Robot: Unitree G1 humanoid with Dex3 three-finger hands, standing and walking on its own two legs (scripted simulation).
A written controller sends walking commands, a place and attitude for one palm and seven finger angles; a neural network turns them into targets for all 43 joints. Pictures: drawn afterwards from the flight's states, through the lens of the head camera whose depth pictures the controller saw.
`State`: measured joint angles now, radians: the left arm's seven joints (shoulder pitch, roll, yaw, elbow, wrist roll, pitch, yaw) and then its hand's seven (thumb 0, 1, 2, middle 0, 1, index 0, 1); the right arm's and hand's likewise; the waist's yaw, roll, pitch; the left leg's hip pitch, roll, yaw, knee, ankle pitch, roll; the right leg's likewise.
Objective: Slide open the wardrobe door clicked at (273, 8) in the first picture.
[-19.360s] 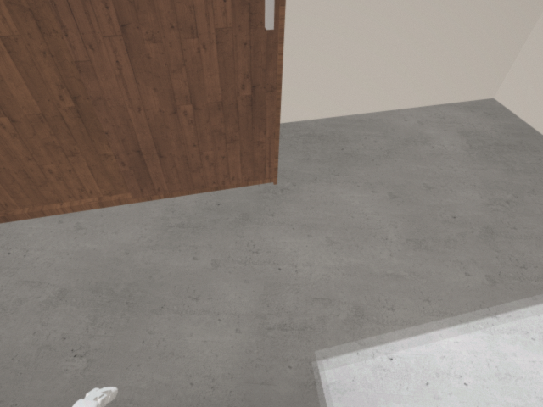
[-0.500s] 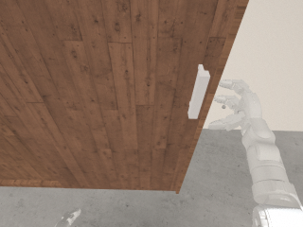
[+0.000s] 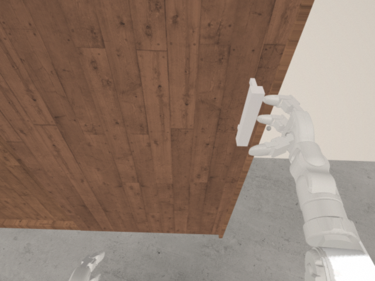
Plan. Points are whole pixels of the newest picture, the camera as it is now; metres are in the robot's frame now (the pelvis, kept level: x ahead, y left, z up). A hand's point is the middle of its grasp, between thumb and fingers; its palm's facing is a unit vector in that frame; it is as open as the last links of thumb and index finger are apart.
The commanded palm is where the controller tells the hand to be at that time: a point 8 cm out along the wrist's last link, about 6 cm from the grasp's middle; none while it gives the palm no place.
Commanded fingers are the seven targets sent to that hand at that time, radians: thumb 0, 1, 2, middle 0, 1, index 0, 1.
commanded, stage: feel for the door with the fingertips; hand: right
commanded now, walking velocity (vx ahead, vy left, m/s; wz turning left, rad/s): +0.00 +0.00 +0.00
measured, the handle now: (247, 113) +0.47 -0.08 +0.13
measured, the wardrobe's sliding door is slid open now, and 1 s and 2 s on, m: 0.00 0.00 0.00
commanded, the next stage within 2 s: slide the fingers in behind the handle in 0.14 s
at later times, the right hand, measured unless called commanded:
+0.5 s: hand (266, 128) +0.42 -0.12 +0.13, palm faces -0.08 +1.00 -0.01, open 13.9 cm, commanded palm +0.40 -0.18 +0.14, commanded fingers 0.00 0.50 -0.30 0.30 1.20 0.30 1.20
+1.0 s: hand (259, 128) +0.41 -0.11 +0.14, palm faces -0.07 +1.00 +0.00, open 14.0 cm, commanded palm +0.39 -0.16 +0.14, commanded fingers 0.00 0.50 -0.30 0.30 1.20 0.30 1.20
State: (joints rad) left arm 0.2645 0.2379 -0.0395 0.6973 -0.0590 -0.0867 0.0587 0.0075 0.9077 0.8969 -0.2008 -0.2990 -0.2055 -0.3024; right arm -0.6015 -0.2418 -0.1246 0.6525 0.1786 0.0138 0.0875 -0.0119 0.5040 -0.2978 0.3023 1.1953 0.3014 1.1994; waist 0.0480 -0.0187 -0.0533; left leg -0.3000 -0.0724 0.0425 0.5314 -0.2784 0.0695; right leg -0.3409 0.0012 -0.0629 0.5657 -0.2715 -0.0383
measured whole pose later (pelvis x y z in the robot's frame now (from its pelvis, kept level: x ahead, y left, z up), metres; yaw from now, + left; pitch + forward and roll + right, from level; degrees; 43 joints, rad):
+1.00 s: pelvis +0.00 -0.01 +0.00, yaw +0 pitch +2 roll +1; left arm 0.26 0.23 -0.03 0.70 -0.05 -0.09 0.05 0.01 0.91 0.90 -0.20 -0.30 -0.21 -0.30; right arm -0.61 -0.18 -0.06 0.63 0.17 0.02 0.03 -0.01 0.50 -0.30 0.30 1.20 0.30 1.20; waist 0.04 -0.02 -0.05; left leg -0.30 -0.06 0.04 0.53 -0.27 0.06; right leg -0.34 0.01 -0.06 0.56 -0.27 -0.05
